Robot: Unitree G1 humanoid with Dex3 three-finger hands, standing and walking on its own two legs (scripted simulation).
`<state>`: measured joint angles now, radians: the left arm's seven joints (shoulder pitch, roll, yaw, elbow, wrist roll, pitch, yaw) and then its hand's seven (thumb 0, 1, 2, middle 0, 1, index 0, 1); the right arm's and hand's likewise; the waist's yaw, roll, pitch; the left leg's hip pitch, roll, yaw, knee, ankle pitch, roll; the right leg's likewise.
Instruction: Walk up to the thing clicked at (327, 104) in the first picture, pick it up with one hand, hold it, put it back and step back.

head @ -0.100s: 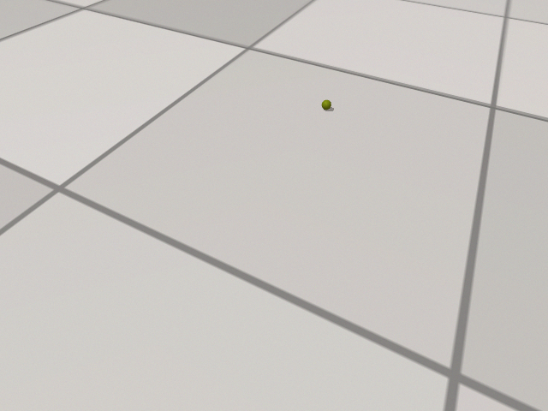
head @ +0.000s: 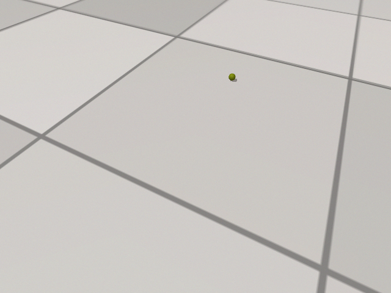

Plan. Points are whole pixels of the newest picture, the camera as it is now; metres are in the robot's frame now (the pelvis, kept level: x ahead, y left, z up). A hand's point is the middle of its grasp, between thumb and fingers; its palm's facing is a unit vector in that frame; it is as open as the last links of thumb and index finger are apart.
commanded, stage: stand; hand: left
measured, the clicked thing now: (232, 77) +2.11 -0.31 -0.75
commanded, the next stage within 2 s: walk up in 1.02 s
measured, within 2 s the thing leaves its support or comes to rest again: neither
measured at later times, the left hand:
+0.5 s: hand out of the picture +0.07 +0.25 -0.16, palm faces -0.02 -0.94 -0.34, open 7.4 cm
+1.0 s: hand out of the picture +0.08 +0.26 -0.16, palm faces -0.01 -0.94 -0.33, open 7.4 cm
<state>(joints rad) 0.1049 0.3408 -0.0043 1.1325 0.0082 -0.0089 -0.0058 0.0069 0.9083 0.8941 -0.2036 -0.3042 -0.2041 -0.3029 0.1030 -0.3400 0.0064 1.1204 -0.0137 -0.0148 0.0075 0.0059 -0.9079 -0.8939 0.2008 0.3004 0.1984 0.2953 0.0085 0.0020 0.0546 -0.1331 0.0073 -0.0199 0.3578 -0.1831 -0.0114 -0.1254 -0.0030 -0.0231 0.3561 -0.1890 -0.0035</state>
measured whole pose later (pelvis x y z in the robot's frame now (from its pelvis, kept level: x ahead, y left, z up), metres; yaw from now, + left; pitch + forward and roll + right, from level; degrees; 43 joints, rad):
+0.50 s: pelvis +0.00 +0.00 +0.00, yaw +0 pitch -2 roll +0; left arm 0.11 0.35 0.00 1.14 0.01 -0.01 -0.01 0.01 0.91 0.89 -0.20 -0.30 -0.20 -0.30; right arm 0.11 -0.34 0.01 1.13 -0.01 -0.01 0.01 0.01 -0.91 -0.89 0.20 0.30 0.20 0.30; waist 0.01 0.00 0.06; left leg -0.13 0.00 -0.02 0.34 -0.18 -0.01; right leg -0.12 -0.01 -0.03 0.33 -0.18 0.00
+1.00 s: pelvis +0.01 +0.00 +0.00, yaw +0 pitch -2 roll +0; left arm 0.11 0.35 0.00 1.13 0.01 -0.01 0.00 0.01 0.91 0.89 -0.20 -0.30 -0.20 -0.30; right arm 0.11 -0.34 0.01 1.12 -0.01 -0.01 0.01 0.01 -0.91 -0.89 0.20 0.30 0.20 0.30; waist 0.01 0.00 0.05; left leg -0.11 0.00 -0.02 0.33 -0.18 -0.01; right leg -0.10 -0.01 -0.03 0.32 -0.19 0.00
